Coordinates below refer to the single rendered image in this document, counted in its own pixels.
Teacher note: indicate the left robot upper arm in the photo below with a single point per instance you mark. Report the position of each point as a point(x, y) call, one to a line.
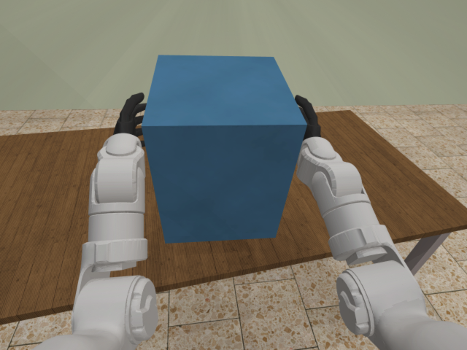
point(115, 313)

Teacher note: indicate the carton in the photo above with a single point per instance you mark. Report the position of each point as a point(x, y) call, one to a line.
point(223, 136)

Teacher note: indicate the left robot hand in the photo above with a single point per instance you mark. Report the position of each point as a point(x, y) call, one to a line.
point(127, 121)

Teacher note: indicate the robot right forearm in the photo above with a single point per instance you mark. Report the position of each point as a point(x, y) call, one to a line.
point(355, 233)

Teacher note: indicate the right robot upper arm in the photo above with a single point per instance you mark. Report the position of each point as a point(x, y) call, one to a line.
point(382, 302)

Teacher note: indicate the right robot hand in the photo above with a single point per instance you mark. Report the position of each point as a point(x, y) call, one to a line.
point(313, 128)

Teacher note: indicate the robot left forearm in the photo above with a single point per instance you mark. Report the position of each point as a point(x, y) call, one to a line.
point(116, 207)

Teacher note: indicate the table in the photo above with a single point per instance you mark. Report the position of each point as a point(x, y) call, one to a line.
point(44, 200)

